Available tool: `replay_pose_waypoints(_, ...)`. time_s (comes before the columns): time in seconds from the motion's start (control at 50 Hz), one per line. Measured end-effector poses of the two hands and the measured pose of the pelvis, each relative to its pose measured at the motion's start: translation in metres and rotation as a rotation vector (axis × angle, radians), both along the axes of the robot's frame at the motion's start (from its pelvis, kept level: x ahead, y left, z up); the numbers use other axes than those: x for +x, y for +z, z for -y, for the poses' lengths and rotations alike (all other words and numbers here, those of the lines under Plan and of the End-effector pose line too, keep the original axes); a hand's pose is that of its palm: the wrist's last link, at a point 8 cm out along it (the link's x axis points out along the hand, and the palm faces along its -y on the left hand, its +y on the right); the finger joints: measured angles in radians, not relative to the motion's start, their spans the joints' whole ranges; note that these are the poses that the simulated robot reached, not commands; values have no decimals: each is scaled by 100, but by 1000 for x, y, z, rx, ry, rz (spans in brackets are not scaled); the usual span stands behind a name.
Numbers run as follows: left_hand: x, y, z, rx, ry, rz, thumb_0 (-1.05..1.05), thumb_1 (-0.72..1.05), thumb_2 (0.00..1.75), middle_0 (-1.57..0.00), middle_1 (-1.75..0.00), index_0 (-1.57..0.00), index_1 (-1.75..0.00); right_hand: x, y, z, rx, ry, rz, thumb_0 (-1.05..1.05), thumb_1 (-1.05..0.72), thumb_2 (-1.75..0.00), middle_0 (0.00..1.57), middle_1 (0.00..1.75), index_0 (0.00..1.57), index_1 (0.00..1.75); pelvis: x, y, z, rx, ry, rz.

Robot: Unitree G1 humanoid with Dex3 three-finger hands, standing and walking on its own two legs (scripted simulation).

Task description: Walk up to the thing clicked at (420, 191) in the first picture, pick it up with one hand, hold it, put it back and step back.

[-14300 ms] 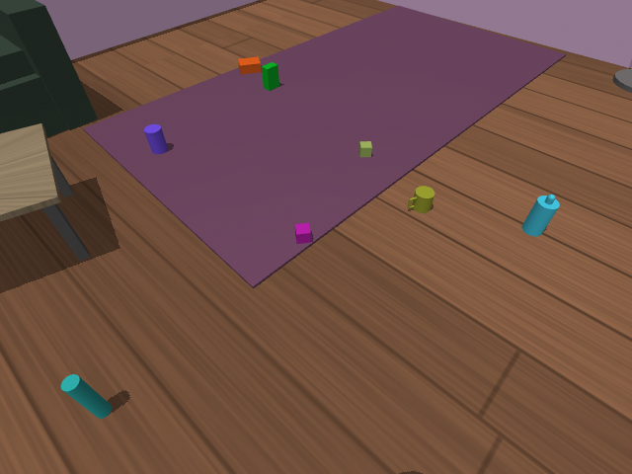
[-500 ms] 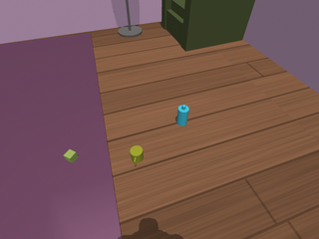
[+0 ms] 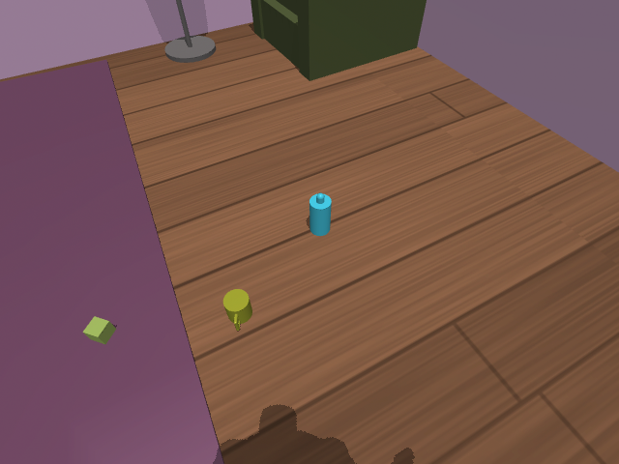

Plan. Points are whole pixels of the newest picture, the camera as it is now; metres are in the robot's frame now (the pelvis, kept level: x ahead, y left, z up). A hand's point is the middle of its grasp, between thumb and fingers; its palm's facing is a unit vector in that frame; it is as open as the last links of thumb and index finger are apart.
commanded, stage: walk up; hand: left
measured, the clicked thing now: (237, 310) +0.71 +0.26 -0.71
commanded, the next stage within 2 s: stand in 1.38 s
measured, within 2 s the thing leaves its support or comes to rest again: neither
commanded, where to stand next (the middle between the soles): +0.34 +0.01 m, yaw +1 degrees
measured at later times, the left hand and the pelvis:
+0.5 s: hand out of the picture +0.11 +0.23 -0.13, palm faces -0.03 -0.93 -0.35, open 7.4 cm; pelvis +0.02 -0.03 +0.02, yaw -2 degrees
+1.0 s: hand out of the picture +0.10 +0.23 -0.14, palm faces +0.01 -0.95 -0.32, open 7.4 cm; pelvis +0.02 -0.02 +0.02, yaw -2 degrees
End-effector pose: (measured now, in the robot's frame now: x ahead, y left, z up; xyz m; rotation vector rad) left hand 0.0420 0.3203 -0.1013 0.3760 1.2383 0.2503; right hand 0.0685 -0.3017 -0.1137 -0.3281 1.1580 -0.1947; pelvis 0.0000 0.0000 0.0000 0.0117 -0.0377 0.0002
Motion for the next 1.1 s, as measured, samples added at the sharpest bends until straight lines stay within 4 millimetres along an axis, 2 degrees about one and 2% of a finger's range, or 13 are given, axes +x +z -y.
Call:
replay_pose_waypoints(0.1,30,2,27,-29,-40,60,1,91,90,-20,-30,-20,-30,21,-7,0,23,9,20,0,-90,-90,20,30,20,30,5,1,6,5,-10,-10)
replay_pose_waypoints(0.18,47,0,37,-54,-55,104,1,91,90,-20,-30,-21,-30,29,-4,-1,19,10,36,0,-90,-90,20,30,20,30,4,2,6,11,-21,-6)
replay_pose_waypoints(0.28,62,-2,40,-82,-55,134,1,91,90,-20,-30,-21,-30,26,10,-2,6,0,57,0,-90,-90,20,30,20,30,7,6,7,38,-27,1)
replay_pose_waypoints(0.36,71,-1,40,-85,-65,148,1,91,90,-20,-30,-21,-30,20,18,6,-7,-14,58,0,-90,-90,20,30,20,30,11,9,12,22,-39,6)
replay_pose_waypoints(0.48,68,6,46,-69,-58,119,1,91,90,-20,-30,-20,-30,20,21,22,-5,-26,45,0,-90,-90,20,30,20,30,17,15,26,25,-41,-1)
replay_pose_waypoints(0.58,56,13,54,-40,-58,54,1,91,90,-20,-30,-20,-30,26,15,37,10,-43,35,0,-90,-90,20,30,20,30,18,18,35,23,-41,-11)
replay_pose_waypoints(0.68,47,18,59,-20,-40,19,1,91,90,-20,-30,-21,-30,26,8,43,20,-44,-2,0,-90,-90,20,30,20,30,17,20,39,21,-42,-19)
replay_pose_waypoints(0.86,37,10,54,-38,-3,24,1,91,90,-20,-30,-21,-30,17,5,27,14,-31,-51,0,-90,-90,20,30,20,30,11,18,28,3,-39,-8)
replay_pose_waypoints(0.98,48,0,49,-90,6,48,1,91,90,-20,-30,-20,-30,4,13,10,11,-36,-54,0,-90,-90,20,30,20,30,17,19,22,17,-37,-2)
replay_pose_waypoints(1.1,58,-1,51,-101,-4,43,1,91,90,-20,-30,-20,-30,8,17,11,14,-46,-50,0,-90,-90,20,30,21,30,28,21,26,19,-45,-5)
